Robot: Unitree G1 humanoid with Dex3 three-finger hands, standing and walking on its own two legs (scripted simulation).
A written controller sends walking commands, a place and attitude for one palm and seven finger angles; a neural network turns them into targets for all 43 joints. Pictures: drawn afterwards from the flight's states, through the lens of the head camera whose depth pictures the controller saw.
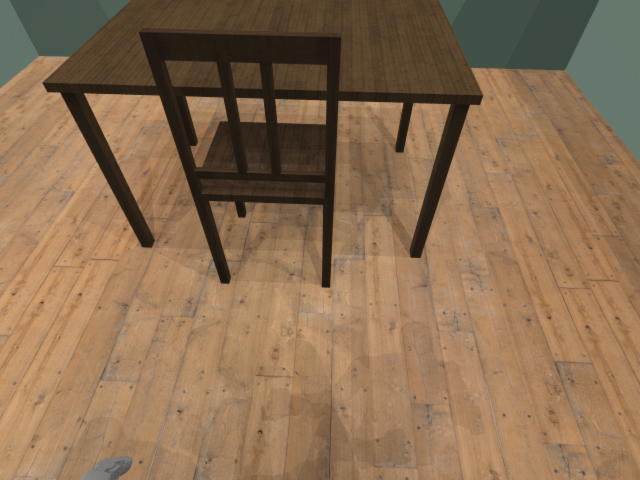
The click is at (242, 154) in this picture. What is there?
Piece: chair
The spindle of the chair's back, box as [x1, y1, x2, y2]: [217, 62, 247, 172]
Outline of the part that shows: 217,62 238,172 246,172 247,165 229,62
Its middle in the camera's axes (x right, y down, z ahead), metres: -0.22 -0.29 +0.97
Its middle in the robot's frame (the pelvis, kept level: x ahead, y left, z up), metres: +0.91 +0.26 -0.06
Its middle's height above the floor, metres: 0.71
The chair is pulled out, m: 0.00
